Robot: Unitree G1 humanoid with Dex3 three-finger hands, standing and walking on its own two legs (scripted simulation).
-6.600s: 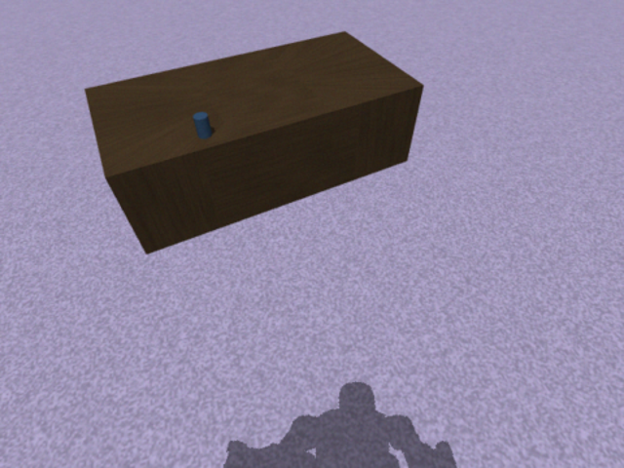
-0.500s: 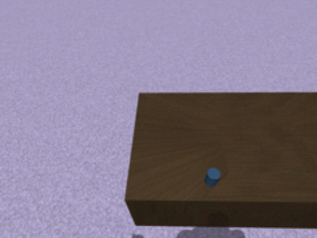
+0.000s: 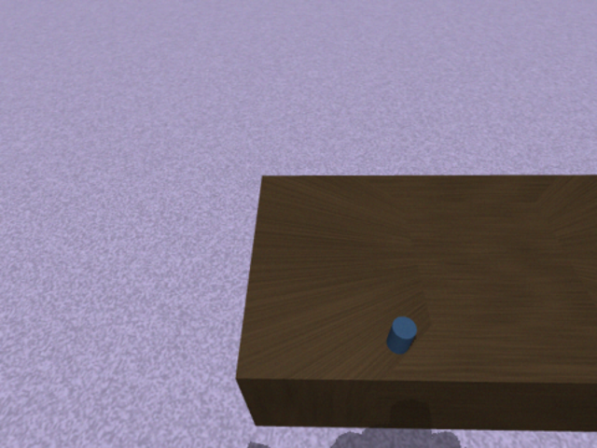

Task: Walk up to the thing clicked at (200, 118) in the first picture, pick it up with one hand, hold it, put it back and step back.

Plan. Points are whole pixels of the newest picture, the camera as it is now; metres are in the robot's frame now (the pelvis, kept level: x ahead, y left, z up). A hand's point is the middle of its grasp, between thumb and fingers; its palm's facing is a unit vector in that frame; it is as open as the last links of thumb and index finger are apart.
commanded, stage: stand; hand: right
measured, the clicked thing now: (401, 335) +0.42 -0.21 -0.32
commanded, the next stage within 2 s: go down in 0.32 s
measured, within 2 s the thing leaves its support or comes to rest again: neither
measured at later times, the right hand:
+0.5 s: hand out of the picture +0.08 -0.25 -0.16, palm faces +0.00 +0.95 -0.32, open 7.8 cm
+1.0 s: hand out of the picture +0.13 -0.27 -0.15, palm faces +0.09 +0.94 -0.32, open 16.7 cm
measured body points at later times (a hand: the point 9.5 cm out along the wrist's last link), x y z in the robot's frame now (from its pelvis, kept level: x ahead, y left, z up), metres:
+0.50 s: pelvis -0.01 +0.00 +0.00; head +0.02 +0.00 +0.44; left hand +0.09 +0.30 -0.13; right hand +0.08 -0.29 -0.14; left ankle -0.05 +0.14 -0.75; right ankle +0.03 -0.11 -0.75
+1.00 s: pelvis -0.01 +0.01 -0.03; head +0.04 +0.01 +0.42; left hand +0.15 +0.29 -0.12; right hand +0.13 -0.32 -0.12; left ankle -0.05 +0.14 -0.75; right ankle +0.03 -0.11 -0.75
